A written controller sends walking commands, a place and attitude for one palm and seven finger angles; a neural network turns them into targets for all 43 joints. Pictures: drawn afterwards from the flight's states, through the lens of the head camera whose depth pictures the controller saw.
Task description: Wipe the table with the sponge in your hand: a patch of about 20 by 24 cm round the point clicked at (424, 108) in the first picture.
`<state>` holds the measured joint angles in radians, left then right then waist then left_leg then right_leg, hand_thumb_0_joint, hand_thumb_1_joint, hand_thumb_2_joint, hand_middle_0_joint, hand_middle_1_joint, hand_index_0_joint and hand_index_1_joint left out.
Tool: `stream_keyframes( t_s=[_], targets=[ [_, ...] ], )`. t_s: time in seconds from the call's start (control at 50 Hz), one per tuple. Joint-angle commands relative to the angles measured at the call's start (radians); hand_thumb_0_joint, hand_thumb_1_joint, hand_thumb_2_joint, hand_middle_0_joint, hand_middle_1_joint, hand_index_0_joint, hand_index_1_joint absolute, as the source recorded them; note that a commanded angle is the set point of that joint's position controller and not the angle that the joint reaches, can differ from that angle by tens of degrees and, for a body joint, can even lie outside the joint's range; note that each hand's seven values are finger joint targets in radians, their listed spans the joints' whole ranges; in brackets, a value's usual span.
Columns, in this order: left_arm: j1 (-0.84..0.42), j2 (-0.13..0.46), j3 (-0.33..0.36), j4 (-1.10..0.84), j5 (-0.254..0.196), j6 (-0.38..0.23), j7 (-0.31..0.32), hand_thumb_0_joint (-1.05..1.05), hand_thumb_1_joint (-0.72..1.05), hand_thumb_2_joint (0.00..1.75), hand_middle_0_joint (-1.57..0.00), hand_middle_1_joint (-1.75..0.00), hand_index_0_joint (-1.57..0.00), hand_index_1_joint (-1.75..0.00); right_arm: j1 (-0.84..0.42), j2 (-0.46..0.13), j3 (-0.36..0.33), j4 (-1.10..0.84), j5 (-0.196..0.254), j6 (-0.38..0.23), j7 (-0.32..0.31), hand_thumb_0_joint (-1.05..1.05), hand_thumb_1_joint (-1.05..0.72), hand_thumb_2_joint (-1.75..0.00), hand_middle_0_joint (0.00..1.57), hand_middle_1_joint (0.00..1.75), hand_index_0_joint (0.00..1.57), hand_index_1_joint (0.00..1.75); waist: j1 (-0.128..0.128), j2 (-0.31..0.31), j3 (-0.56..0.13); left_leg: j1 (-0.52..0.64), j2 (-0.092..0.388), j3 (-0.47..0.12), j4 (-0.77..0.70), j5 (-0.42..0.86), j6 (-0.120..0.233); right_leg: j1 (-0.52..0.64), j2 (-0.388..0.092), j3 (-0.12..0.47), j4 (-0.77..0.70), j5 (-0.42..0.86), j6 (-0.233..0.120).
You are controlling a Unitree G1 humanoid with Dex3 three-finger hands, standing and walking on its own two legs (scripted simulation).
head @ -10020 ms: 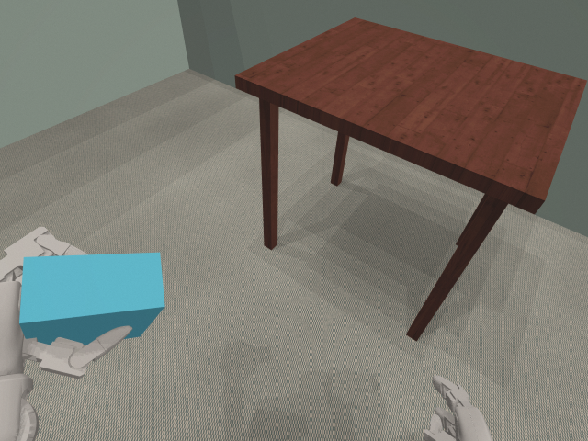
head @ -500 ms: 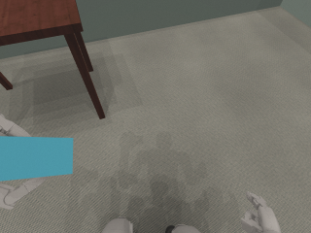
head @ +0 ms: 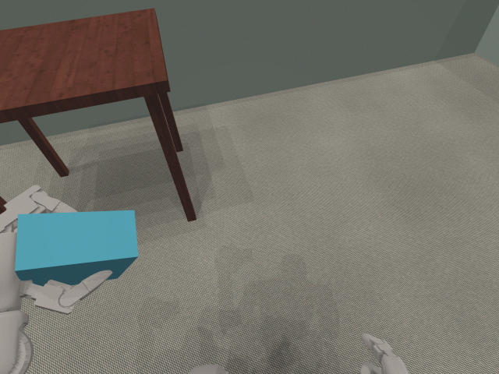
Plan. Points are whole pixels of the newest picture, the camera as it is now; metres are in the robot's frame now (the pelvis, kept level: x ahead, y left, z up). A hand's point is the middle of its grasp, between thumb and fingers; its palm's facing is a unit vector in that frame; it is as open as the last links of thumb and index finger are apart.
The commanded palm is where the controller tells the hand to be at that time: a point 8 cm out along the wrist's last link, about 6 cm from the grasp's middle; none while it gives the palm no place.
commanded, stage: take the last steps up to it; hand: left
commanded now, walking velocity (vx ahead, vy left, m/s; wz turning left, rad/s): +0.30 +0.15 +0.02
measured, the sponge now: (93, 251) +0.23 +0.21 +0.16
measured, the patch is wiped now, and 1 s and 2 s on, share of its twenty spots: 0.00 0.00 0.00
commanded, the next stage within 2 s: none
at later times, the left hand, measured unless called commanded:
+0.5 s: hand (57, 190) +0.30 +0.28 +0.19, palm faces +0.36 -0.79 -0.49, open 9.6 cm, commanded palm +0.25 +0.33 +0.18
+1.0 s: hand (50, 136) +0.42 +0.35 +0.19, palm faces +0.37 -0.79 -0.48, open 9.6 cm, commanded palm +0.36 +0.40 +0.18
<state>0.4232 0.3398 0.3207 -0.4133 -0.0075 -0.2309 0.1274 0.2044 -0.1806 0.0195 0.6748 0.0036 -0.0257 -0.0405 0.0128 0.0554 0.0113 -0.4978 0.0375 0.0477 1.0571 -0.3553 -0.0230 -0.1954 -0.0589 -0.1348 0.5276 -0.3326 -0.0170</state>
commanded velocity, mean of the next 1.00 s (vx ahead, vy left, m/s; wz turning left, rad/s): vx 0.30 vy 0.15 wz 0.02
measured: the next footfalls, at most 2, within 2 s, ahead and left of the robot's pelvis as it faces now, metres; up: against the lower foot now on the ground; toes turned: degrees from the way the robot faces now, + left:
left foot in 0.24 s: +0.14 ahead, +0.17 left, +0.00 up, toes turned +10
right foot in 0.54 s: +0.15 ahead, -0.04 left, +0.00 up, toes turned -12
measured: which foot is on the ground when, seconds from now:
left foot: up 0.00-0.22, down 0.24-0.56, up 0.58-0.94, down 0.96-1.00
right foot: down 0.00-0.24, up 0.26-0.52, down 0.54-0.96, up 0.98-1.00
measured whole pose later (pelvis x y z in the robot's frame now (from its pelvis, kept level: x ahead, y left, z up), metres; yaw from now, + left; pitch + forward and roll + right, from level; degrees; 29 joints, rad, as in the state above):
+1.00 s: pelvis +0.20 +0.12 -0.02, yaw -1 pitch +0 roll +2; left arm 0.49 0.43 0.42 -0.63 -0.01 -0.29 0.16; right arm 0.18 -0.25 -0.09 0.57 0.01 -0.05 -0.06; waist 0.00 -0.05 0.10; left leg -0.37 0.06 0.19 0.58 -0.16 0.02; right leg -0.25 -0.17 -0.09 0.85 -0.51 0.04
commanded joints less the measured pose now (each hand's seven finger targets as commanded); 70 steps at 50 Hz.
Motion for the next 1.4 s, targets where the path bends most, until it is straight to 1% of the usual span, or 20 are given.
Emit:
stream_keyframes(
  t_s=[0.0, 0.18, 0.22, 0.28, 0.48, 0.5, 0.52, 0.54, 0.56, 0.68, 0.84, 0.9, 0.92, 0.94, 0.96, 1.02, 1.26, 1.3, 1.34, 1.38],
  targets=[
    [0.011, 0.207, 0.17, -0.218, -0.013, -0.079, 0.026, 0.0, 0.1, 1.3, -1.2, -1.6, -1.2, -1.6, -0.112, -0.106, -0.053, -0.184, 0.003, -0.033, -0.005, 0.0, -0.9, -0.9, 0.2, 0.3, 0.2, 0.3, -0.011, -0.191, -0.021, -0.148, 0.081, -0.012, -0.119, 0.036, -0.001, 0.133, -0.279, 0.195, -0.228, 0.417, -0.126],
    [-0.002, 0.211, 0.177, -0.357, -0.005, -0.07, 0.058, 0.0, 0.1, 1.3, -1.2, -1.6, -1.2, -1.6, -0.056, -0.12, -0.102, -0.223, -0.001, -0.069, -0.025, 0.0, -0.9, -0.9, 0.2, 0.3, 0.2, 0.3, -0.019, -0.122, -0.172, 0.376, -0.026, 0.176, -0.64, 0.22, 0.032, 0.083, -0.173, 0.079, 0.113, 0.544, -0.034],
    [-0.006, 0.201, 0.175, -0.399, -0.009, -0.089, 0.061, 0.0, 0.1, 1.3, -1.2, -1.6, -1.2, -1.6, -0.047, -0.16, -0.123, -0.223, 0.004, -0.069, -0.023, 0.0, -0.9, -0.9, 0.2, 0.3, 0.2, 0.3, -0.03, 0.278, -0.229, 0.663, 0.285, -0.221, -0.654, 0.482, 0.181, -0.3, -0.017, -0.008, 0.521, -0.165, 0.043],
    [-0.004, 0.237, 0.194, -0.305, -0.012, -0.082, 0.053, 0.0, 0.1, 1.3, -1.2, -1.6, -1.2, -1.6, -0.074, -0.141, -0.107, -0.204, 0.008, -0.083, -0.015, 0.0, -0.9, -0.9, 0.2, 0.3, 0.2, 0.3, -0.028, 0.161, -0.119, 0.429, 0.373, -0.345, -0.752, 0.212, 0.297, -0.414, -0.057, 0.109, 0.746, -0.27, 0.037],
    [0.048, 0.183, 0.17, -0.296, -0.021, -0.049, 0.043, 0.0, 0.1, 1.3, -1.2, -1.6, -1.2, -1.6, -0.068, -0.119, -0.074, -0.185, 0.008, -0.11, -0.022, 0.0, -0.9, -0.9, 0.2, 0.3, 0.2, 0.3, 0.001, 0.097, -0.121, 0.215, 0.214, -0.018, -0.654, 0.033, 0.148, -0.021, 0.0, -0.058, 0.065, -0.043, 0.05],
    [0.036, 0.188, 0.174, -0.256, -0.017, -0.042, 0.043, 0.0, 0.1, 1.3, -1.2, -1.6, -1.2, -1.6, -0.07, -0.119, -0.076, -0.181, 0.009, -0.101, -0.026, 0.0, -0.9, -0.9, 0.2, 0.3, 0.2, 0.3, 0.004, 0.02, -0.12, 0.161, 0.19, -0.001, -0.561, -0.007, 0.126, 0.049, -0.021, -0.026, -0.036, 0.004, 0.037],
    [0.014, 0.2, 0.176, -0.226, -0.007, -0.035, 0.041, 0.0, 0.1, 1.3, -1.2, -1.6, -1.2, -1.6, -0.065, -0.109, -0.077, -0.179, 0.007, -0.089, -0.024, 0.0, -0.9, -0.9, 0.2, 0.3, 0.2, 0.3, 0.002, -0.158, -0.117, 0.062, 0.119, 0.059, -0.349, -0.059, 0.092, 0.11, -0.138, 0.162, -0.157, -0.041, -0.015],
    [0.007, 0.234, 0.198, -0.189, -0.008, -0.026, 0.041, 0.0, 0.1, 1.3, -1.2, -1.6, -1.2, -1.6, -0.088, -0.093, -0.072, -0.197, 0.006, -0.079, -0.019, 0.0, -0.9, -0.9, 0.2, 0.3, 0.2, 0.3, 0.005, -0.427, -0.098, -0.168, -0.008, 0.098, -0.067, -0.175, 0.04, 0.209, -0.358, 0.581, -0.261, 0.014, -0.124],
    [-0.01, 0.223, 0.202, -0.137, -0.026, -0.02, 0.04, 0.0, 0.1, 1.3, -1.2, -1.6, -1.2, -1.6, -0.117, -0.119, -0.071, -0.195, 0.002, -0.076, -0.009, 0.0, -0.9, -0.9, 0.2, 0.3, 0.2, 0.3, 0.008, -0.392, -0.067, -0.262, -0.001, -0.02, 0.125, -0.162, 0.017, 0.201, -0.456, 0.686, -0.293, 0.039, -0.162],
    [-0.048, 0.196, 0.139, -0.196, -0.005, -0.085, 0.019, 0.0, 0.1, 1.3, -1.2, -1.6, -1.2, -1.6, -0.128, -0.117, -0.06, -0.163, -0.003, -0.049, 0.004, 0.0, -0.9, -0.9, 0.2, 0.3, 0.2, 0.3, -0.007, -0.151, -0.025, -0.257, 0.063, -0.024, 0.137, 0.06, -0.01, 0.171, -0.305, 0.174, -0.196, 0.53, -0.096],
    [0.055, 0.248, 0.227, -0.414, -0.007, -0.088, 0.058, 0.0, 0.1, 1.3, -1.2, -1.6, -1.2, -1.6, -0.085, -0.102, -0.094, -0.24, -0.004, -0.068, 0.009, 0.0, -0.9, -0.9, 0.2, 0.3, 0.2, 0.3, 0.032, -0.249, -0.122, 0.044, 0.02, 0.149, -0.426, 0.084, 0.014, 0.218, -0.285, 0.103, -0.111, 0.673, -0.102],
    [0.062, 0.222, 0.227, -0.389, -0.012, -0.086, 0.065, 0.0, 0.1, 1.3, -1.2, -1.6, -1.2, -1.6, -0.044, -0.117, -0.112, -0.24, -0.001, -0.062, -0.009, 0.0, -0.9, -0.9, 0.2, 0.3, 0.2, 0.3, -0.018, -0.116, -0.197, 0.35, -0.028, 0.196, -0.632, 0.239, 0.017, 0.106, -0.194, 0.022, 0.135, 0.558, -0.03],
    [0.044, 0.208, 0.215, -0.399, -0.015, -0.098, 0.064, 0.0, 0.1, 1.3, -1.2, -1.6, -1.2, -1.6, -0.039, -0.133, -0.123, -0.239, 0.005, -0.059, -0.015, 0.0, -0.9, -0.9, 0.2, 0.3, 0.2, 0.3, -0.03, 0.064, -0.239, 0.512, 0.044, 0.111, -0.639, 0.289, 0.044, -0.021, -0.141, -0.011, 0.323, 0.376, 0.003],
    [0.042, 0.193, 0.206, -0.394, -0.019, -0.105, 0.064, 0.0, 0.1, 1.3, -1.2, -1.6, -1.2, -1.6, -0.04, -0.159, -0.133, -0.236, 0.006, -0.056, -0.013, 0.0, -0.9, -0.9, 0.2, 0.3, 0.2, 0.3, -0.028, 0.299, -0.241, 0.633, 0.277, -0.212, -0.653, 0.491, 0.158, -0.28, -0.03, -0.032, 0.558, -0.189, 0.042],
    [0.053, 0.2, 0.185, -0.338, -0.009, -0.108, 0.066, 0.0, 0.1, 1.3, -1.2, -1.6, -1.2, -1.6, -0.035, -0.148, -0.125, -0.248, 0.006, -0.066, -0.009, 0.0, -0.9, -0.9, 0.2, 0.3, 0.2, 0.3, -0.026, 0.243, -0.213, 0.577, 0.374, -0.393, -0.684, 0.531, 0.235, -0.344, 0.019, 0.057, 0.742, -0.352, 0.028],
    [-0.015, 0.247, 0.226, -0.279, -0.018, -0.096, 0.043, 0.0, 0.1, 1.3, -1.2, -1.6, -1.2, -1.6, -0.069, -0.145, -0.119, -0.205, 0.018, -0.07, -0.009, 0.0, -0.9, -0.9, 0.2, 0.3, 0.2, 0.3, -0.023, 0.138, -0.112, 0.377, 0.348, -0.304, -0.748, 0.149, 0.282, -0.452, -0.076, 0.104, 0.8, -0.219, 0.045],
    [0.033, 0.195, 0.187, -0.268, -0.023, -0.036, 0.038, 0.0, 0.1, 1.3, -1.2, -1.6, -1.2, -1.6, -0.061, -0.117, -0.068, -0.178, 0.003, -0.111, -0.027, 0.0, -0.9, -0.9, 0.2, 0.3, 0.2, 0.3, -0.001, 0.062, -0.14, 0.255, 0.22, -0.055, -0.688, 0.087, 0.151, -0.056, 0.002, -0.059, 0.072, -0.056, 0.052],
    [-0.006, 0.193, 0.176, -0.201, -0.013, -0.028, 0.035, 0.0, 0.1, 1.3, -1.2, -1.6, -1.2, -1.6, -0.069, -0.114, -0.069, -0.17, 0.004, -0.094, -0.03, 0.0, -0.9, -0.9, 0.2, 0.3, 0.2, 0.3, 0.001, -0.046, -0.117, 0.133, 0.162, -0.007, -0.516, -0.019, 0.11, 0.064, -0.074, 0.057, -0.116, -0.014, 0.011],
    [-0.05, 0.228, 0.186, -0.148, -0.017, -0.021, 0.034, 0.0, 0.1, 1.3, -1.2, -1.6, -1.2, -1.6, -0.11, -0.101, -0.064, -0.194, 0.001, -0.083, -0.019, 0.0, -0.9, -0.9, 0.2, 0.3, 0.2, 0.3, 0.014, -0.408, -0.056, -0.214, -0.017, 0.052, -0.022, -0.201, 0.026, 0.189, -0.439, 0.672, -0.301, -0.007, -0.168],
    [-0.112, 0.191, 0.143, -0.151, -0.026, -0.03, 0.024, 0.0, 0.1, 1.3, -1.2, -1.6, -1.2, -1.6, -0.096, -0.136, -0.081, -0.169, 0.004, -0.084, 0.002, 0.0, -0.9, -0.9, 0.2, 0.3, 0.2, 0.3, -0.01, -0.314, -0.021, -0.271, 0.033, -0.089, 0.176, -0.076, 0.001, 0.161, -0.435, 0.602, -0.301, 0.025, -0.169]
  ],
)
